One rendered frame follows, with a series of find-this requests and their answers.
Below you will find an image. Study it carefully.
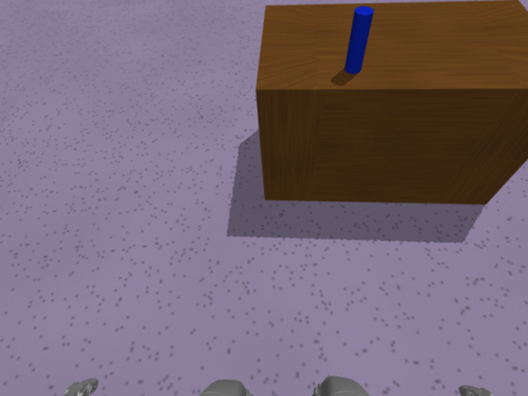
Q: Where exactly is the can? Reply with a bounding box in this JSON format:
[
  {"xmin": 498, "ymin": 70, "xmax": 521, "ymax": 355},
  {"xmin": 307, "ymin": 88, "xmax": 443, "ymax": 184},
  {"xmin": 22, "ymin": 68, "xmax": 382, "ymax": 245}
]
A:
[{"xmin": 345, "ymin": 7, "xmax": 374, "ymax": 74}]

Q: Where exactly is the left robot hand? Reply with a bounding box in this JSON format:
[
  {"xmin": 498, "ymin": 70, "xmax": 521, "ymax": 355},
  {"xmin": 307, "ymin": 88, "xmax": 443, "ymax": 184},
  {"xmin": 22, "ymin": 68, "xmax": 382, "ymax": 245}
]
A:
[{"xmin": 64, "ymin": 379, "xmax": 98, "ymax": 396}]

